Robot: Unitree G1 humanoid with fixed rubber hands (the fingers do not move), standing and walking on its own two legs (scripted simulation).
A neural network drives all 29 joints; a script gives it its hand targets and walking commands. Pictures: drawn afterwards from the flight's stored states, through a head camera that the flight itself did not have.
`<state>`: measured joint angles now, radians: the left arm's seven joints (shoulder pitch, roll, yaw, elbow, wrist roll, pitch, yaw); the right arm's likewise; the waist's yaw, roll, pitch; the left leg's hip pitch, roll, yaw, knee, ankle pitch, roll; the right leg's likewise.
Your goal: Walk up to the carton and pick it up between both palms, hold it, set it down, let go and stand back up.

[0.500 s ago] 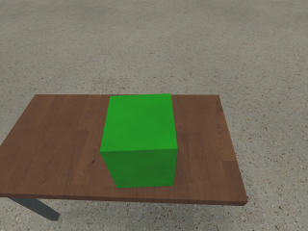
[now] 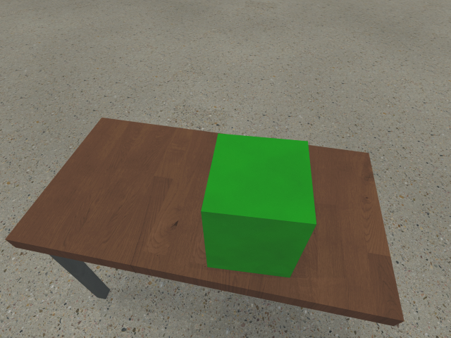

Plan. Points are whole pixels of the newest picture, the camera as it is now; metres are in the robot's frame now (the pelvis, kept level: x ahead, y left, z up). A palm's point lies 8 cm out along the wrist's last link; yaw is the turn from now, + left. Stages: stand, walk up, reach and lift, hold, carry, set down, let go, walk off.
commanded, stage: walk up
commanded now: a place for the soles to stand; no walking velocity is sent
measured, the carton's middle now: (254, 207) +0.43 -0.04 -0.06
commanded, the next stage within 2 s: none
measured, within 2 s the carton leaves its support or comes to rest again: neither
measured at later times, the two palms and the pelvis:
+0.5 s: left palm out of the picture +0.01 +0.25 -0.13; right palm out of the picture +0.01 -0.25 -0.12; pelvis +0.00 +0.01 +0.01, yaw +1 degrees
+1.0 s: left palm out of the picture -0.03 +0.31 -0.13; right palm out of the picture -0.04 -0.20 -0.10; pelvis -0.09 +0.05 +0.01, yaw +1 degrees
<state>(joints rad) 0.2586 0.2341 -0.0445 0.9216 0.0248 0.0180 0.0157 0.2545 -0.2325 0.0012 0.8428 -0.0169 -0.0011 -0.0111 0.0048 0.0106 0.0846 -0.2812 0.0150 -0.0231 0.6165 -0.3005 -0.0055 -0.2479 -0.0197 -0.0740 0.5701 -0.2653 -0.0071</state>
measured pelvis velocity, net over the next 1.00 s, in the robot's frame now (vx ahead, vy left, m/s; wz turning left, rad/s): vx -0.09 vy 0.05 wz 0.02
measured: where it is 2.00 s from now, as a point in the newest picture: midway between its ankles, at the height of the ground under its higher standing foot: outside the picture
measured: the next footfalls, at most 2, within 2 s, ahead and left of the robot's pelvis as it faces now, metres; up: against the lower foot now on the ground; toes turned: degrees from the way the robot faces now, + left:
left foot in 0.80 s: -0.02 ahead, +0.16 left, +0.00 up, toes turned -1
right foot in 1.14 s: -0.09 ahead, -0.08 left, +0.00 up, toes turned -1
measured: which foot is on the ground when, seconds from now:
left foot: down 0.00-0.66, up 0.68-0.78, down 0.80-1.00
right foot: down 0.00-0.80, up 0.82-1.00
